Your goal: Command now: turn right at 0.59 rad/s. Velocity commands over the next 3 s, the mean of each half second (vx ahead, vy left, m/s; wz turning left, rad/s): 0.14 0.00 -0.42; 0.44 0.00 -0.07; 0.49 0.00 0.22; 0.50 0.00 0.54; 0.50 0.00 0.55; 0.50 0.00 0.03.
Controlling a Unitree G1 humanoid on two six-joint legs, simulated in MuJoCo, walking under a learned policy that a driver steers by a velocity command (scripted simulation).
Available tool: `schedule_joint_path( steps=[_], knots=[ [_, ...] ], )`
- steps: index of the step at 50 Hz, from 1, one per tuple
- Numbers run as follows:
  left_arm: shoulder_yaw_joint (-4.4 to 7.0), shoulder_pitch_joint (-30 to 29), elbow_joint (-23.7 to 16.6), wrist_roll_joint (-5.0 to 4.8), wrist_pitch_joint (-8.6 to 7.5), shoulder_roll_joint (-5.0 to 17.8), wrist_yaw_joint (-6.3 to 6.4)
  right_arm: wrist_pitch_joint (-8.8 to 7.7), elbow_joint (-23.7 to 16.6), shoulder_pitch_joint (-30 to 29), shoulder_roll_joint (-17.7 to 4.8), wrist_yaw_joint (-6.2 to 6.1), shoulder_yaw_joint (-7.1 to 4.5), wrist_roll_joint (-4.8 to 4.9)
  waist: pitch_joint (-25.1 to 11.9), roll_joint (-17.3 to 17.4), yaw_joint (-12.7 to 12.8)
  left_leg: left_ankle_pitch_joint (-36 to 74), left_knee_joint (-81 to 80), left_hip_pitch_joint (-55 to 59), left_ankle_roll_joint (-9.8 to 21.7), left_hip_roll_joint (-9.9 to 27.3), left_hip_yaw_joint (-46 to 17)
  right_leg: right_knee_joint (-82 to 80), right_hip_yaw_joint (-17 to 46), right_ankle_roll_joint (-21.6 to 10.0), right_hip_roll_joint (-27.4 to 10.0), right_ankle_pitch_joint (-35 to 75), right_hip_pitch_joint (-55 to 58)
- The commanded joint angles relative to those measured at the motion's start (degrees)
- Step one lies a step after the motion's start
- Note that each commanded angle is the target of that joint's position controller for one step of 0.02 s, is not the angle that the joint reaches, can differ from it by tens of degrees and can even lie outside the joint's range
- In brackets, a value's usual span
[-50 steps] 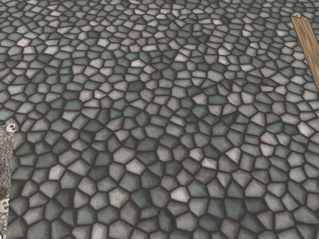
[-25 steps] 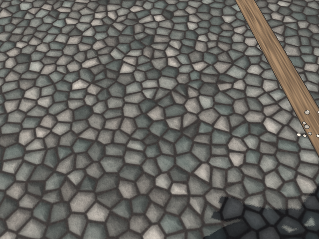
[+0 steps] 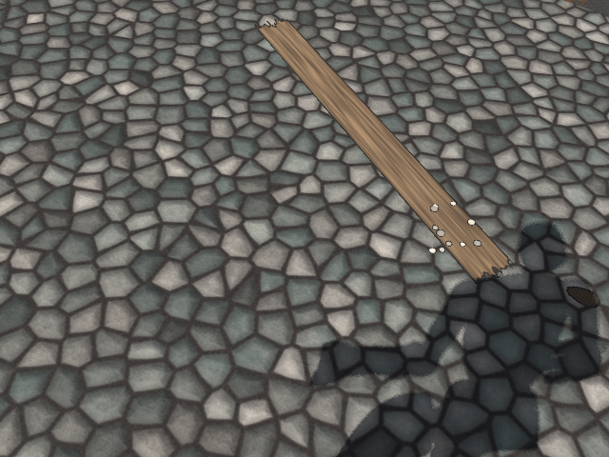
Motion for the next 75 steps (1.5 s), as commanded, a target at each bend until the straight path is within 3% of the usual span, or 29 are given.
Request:
schedule_joint_path(
  steps=[1, 6, 7, 8, 9, 10, 12, 14, 17, 26, 31, 32, 33, 34, 35, 37, 41, 46, 52, 54, 56, 57, 58, 59, 60, 61, 66, 72, 75],
  knots=[
    [0.39, -3.51, -6.19, 0.07, -0.89, 2.98, -0.73, -0.21, -2.82, -0.28, -12.20, 0.15, -3.81, 0.52, -7.47, 13.68, -1.70, 22.88, -5.95, 9.77, 12.47, 13.59, -7.68, -8.22, -3.35, -0.70, -0.83, -0.20, 1.57],
    [1.63, 2.32, -4.55, 0.18, -0.46, 3.90, -1.49, -0.57, -1.31, -1.01, -11.61, 0.86, -4.00, 2.67, -7.46, 11.48, 1.67, 17.22, 1.79, 5.75, 7.40, 12.76, -3.20, -30.00, -6.39, -6.43, 1.69, 12.55, 15.36],
    [2.57, 4.34, -4.28, 0.26, -0.60, 6.53, -0.95, -0.79, -0.17, 1.88, -9.34, 1.13, -3.50, 1.93, -8.07, 4.34, 1.72, 8.46, 9.97, -1.56, 2.74, 9.64, 1.33, -34.06, 0.16, -8.95, -1.45, 22.80, 23.96],
    [4.14, 5.45, -5.67, 0.67, -0.92, 14.40, 0.08, -0.93, -2.95, 1.54, -5.09, 1.56, -1.88, -1.67, -8.36, -16.32, -0.04, -22.76, 28.79, -19.88, -3.72, 1.32, 5.92, -32.94, 22.62, -17.15, -17.96, 47.30, 33.48],
    [3.47, 6.17, -6.27, 2.83, -2.23, 13.15, -0.52, -1.30, -4.63, -4.61, -7.60, 0.97, -2.55, -0.86, -11.24, -13.16, 4.98, -27.79, 39.13, -24.21, -4.48, -2.46, -3.70, -34.39, 28.08, -26.55, -22.78, 46.98, 28.85],
    [2.69, 4.43, -5.70, 3.15, -3.25, 10.94, -0.65, -1.09, -4.34, -5.91, -9.52, 0.68, -3.12, 0.61, -9.55, -7.89, 4.42, -23.84, 42.72, -24.37, -3.82, -1.05, -5.85, -35.44, 22.95, -25.01, -19.85, 40.92, 26.69],
    [1.39, 2.15, -4.41, 0.46, -3.88, 6.33, 0.07, -0.96, -2.26, -3.56, -9.80, 0.64, -3.59, 0.72, -8.27, -4.53, 2.57, -13.78, 38.67, -25.77, -2.69, 0.96, -6.15, -37.90, 18.27, -18.97, -13.85, 14.11, 26.38],
    [0.40, 2.04, -3.97, 0.50, -4.17, 5.05, 0.48, -1.39, -2.07, -3.05, -9.18, 1.40, -3.47, 0.85, -5.89, -7.50, 2.23, -6.09, 36.16, -24.29, -2.59, 0.38, -4.99, -42.41, 18.71, -18.27, -11.74, -1.86, 23.19],
    [0.15, 3.31, -2.81, 1.48, -5.41, 5.07, 0.81, -3.10, -1.66, -4.29, -7.97, 2.35, -2.91, 1.29, -3.51, -7.10, 2.76, -0.78, 25.53, -22.55, -2.07, -0.08, -4.50, -45.32, 17.46, -17.61, -11.27, -1.18, 23.39],
    [0.79, 7.14, 0.96, 0.28, -6.86, 8.34, -0.52, -5.69, -2.19, -7.47, -6.95, 4.04, -1.60, 2.18, 0.46, -4.93, 5.11, 0.22, 7.20, -13.49, 0.20, -0.88, -3.62, -44.99, 17.75, -18.53, -13.24, -1.43, 19.23],
    [-0.54, 6.65, 2.03, 0.51, -6.48, 5.11, -1.09, -6.68, 0.78, 2.81, -8.08, 3.90, -2.06, 2.08, -2.61, -2.84, -0.93, 1.79, 0.45, 6.44, 3.47, -2.04, -2.50, -35.46, 14.45, -14.85, -9.20, 3.43, 11.95],
    [-1.65, 5.09, 1.18, 1.13, -6.75, 1.85, -1.08, -6.87, 1.90, 10.13, -10.96, 3.31, -2.79, 1.61, -6.23, 2.34, -4.16, -1.67, -2.22, 15.95, 6.27, 4.72, -11.06, -22.51, 9.44, -11.77, -4.81, 5.88, 6.04],
    [-2.33, 6.60, -1.45, 0.63, -7.93, -0.42, -0.68, -6.51, 3.12, 15.23, -18.10, 3.35, -4.65, 1.12, -10.00, 18.52, -3.98, -13.75, -9.18, 27.09, 14.49, 15.88, -32.75, -3.62, -0.06, -7.57, 2.63, -1.79, -9.06],
    [-1.11, 4.14, -1.69, 0.10, -8.67, 4.75, -0.32, -6.60, 3.26, 16.58, -14.44, 3.82, -3.74, 1.38, -7.95, 15.30, -5.80, -23.39, -13.67, 26.83, 17.52, 18.71, -42.76, 7.13, 3.29, -6.49, 1.73, -9.59, -17.53],
    [-0.33, 3.41, -1.57, -0.60, -9.11, 6.72, -0.56, -6.68, 2.82, 13.77, -11.65, 3.79, -2.61, 1.40, -3.48, 11.66, -4.32, -24.43, -13.71, 24.34, 16.01, 17.62, -38.43, 11.38, 4.66, -7.37, -1.20, -5.26, -21.19],
    [-0.62, 1.92, -0.94, 0.30, -9.24, 4.98, -0.90, -6.45, 1.77, 9.50, -8.81, 3.75, -1.51, 0.87, -0.37, 6.87, -2.56, -14.85, -15.08, 18.98, 13.63, 13.07, -28.87, 9.58, 3.02, -7.63, -4.30, 3.23, -20.75],
    [-1.00, 1.24, -0.76, 0.91, -8.65, 2.18, -1.36, -6.61, 1.86, 8.04, -8.60, 3.34, -1.09, 0.96, 0.06, 7.15, -0.59, 3.34, -18.36, 12.35, 13.02, 9.13, -17.64, 2.24, 0.83, -5.30, -5.84, 12.32, -15.37],
    [-2.35, -7.30, -2.76, 0.83, -9.18, -0.79, -1.87, -5.96, 4.22, 11.16, -10.36, 2.57, -1.35, 1.61, 1.19, 6.10, -3.08, 14.60, -18.84, 10.25, 11.53, 6.61, -8.90, -16.45, -1.63, -4.04, -4.22, 24.88, -9.65],
    [-2.08, -13.73, -4.89, 0.15, -9.89, 0.76, -3.64, -4.61, 7.24, 15.08, -11.61, 2.18, -1.83, 2.41, 2.99, 6.22, -3.26, 19.35, -15.92, 17.42, 10.38, 10.89, -9.06, -25.99, -1.38, -7.15, -2.45, 24.47, -6.86],
    [-1.19, -10.09, -4.15, 0.41, -9.89, 2.78, -3.61, -4.06, 7.41, 14.49, -12.88, 1.90, -2.26, 2.30, -0.26, 7.44, -0.46, 34.41, -9.98, 20.26, 9.21, 10.97, -8.28, -26.69, -2.98, -9.13, -0.30, 19.99, -0.26],
    [1.07, 5.67, 0.10, 0.59, -9.51, 7.09, -2.55, -3.43, 6.81, 13.39, -12.00, 1.51, -1.68, 1.73, -11.08, 6.85, 7.80, 42.82, 9.76, 13.36, 6.34, 6.77, -4.67, -26.97, -3.39, -12.86, -0.15, 21.29, 23.76],
    [2.24, 13.51, 1.01, 2.19, -9.28, 12.51, -1.97, -4.07, 4.85, 18.32, -6.45, 1.79, 0.15, 0.84, -21.30, -3.28, 7.60, 20.75, 32.16, -8.06, 3.16, 0.65, -2.99, -24.86, 17.53, -19.89, -15.81, 17.67, 48.67],
    [1.71, 15.25, 1.93, 1.15, -9.16, 10.58, -2.17, -5.06, 6.02, 21.29, -3.40, 2.12, 1.42, 1.51, -29.06, -14.07, 6.94, -19.24, 46.25, -19.90, 1.65, -6.75, -8.44, -34.37, 39.66, -24.87, -23.97, 6.17, 55.56],
    [0.41, 12.57, 1.80, 0.89, -8.98, 6.40, -1.95, -5.82, 5.08, 15.73, -10.11, 2.51, -0.53, 3.38, -20.41, -8.22, 8.18, -18.19, 50.74, -25.86, 2.28, -3.26, -12.17, -37.32, 35.02, -21.77, -22.09, 0.18, 49.00],
    [-0.12, 8.93, 1.75, 0.90, -8.88, 5.06, -1.64, -6.14, 3.16, 10.24, -10.92, 2.67, -0.74, 4.18, -12.14, -5.33, 7.09, -13.41, 49.51, -27.12, 2.71, -0.41, -9.85, -38.74, 26.01, -19.62, -20.20, 2.43, 40.12],
    [-0.66, 5.49, 2.21, 1.35, -9.09, 3.51, -1.78, -6.04, 2.67, 6.92, -10.02, 2.46, -0.70, 3.21, -6.26, -0.44, 5.16, -9.21, 45.62, -25.26, 2.76, 1.76, -8.90, -41.33, 19.51, -17.77, -17.18, 7.67, 31.06],
    [-0.34, -0.01, 4.42, 2.02, -11.54, 2.62, -1.89, -2.65, 3.96, 10.70, -5.97, 1.97, -0.78, 2.74, -1.10, -2.93, -0.62, -1.00, 39.48, -18.94, 0.35, 5.03, -10.02, -49.35, 5.63, -18.33, -15.02, 18.58, 16.61],
    [0.11, 1.60, 7.01, 1.96, -11.29, 4.60, -0.77, -3.59, 1.11, 1.22, -4.56, 3.28, -0.35, 2.09, 1.51, -0.04, 2.21, 17.22, 19.55, -21.11, 0.30, 3.53, -6.83, -50.11, -7.52, -15.29, -11.50, 26.84, 20.51],
    [0.58, 5.35, 8.86, 1.38, -10.34, 6.22, -0.40, -3.67, -1.66, -5.06, -3.56, 4.42, 0.25, 2.13, 3.37, 0.93, 5.09, 18.11, 13.17, -22.97, 1.33, 3.19, -4.33, -49.56, -9.23, -15.19, -13.80, 27.72, 26.14]
  ],
)
Next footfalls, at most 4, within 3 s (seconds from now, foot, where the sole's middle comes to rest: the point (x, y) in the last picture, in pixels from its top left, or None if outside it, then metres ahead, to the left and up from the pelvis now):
0.14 right None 0.03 -0.14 -0.78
0.64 left None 0.20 0.07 -0.78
1.12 right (406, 446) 0.48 -0.23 -0.78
1.66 left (308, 313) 0.80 -0.02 -0.78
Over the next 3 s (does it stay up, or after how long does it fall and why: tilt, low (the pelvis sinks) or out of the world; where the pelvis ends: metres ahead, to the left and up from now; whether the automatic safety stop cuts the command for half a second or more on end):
stays up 1.30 0.13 0.01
